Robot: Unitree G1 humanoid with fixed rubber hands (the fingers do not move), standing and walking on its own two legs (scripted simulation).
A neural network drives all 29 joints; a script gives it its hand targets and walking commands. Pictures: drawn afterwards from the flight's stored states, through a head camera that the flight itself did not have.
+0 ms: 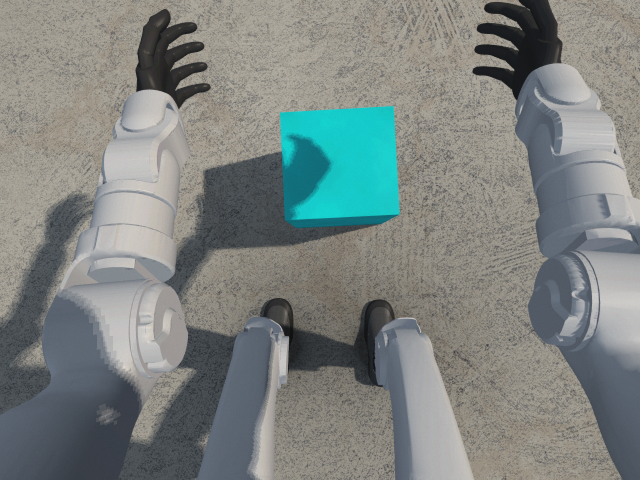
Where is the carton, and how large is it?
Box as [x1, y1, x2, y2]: [280, 106, 399, 227]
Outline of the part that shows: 393,106 280,112 285,220 296,227 381,223 399,214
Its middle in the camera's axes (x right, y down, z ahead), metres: +0.04 -0.14 +0.84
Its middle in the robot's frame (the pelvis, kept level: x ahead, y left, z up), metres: +0.52 -0.01 -0.52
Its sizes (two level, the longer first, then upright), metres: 0.210 0.200 0.250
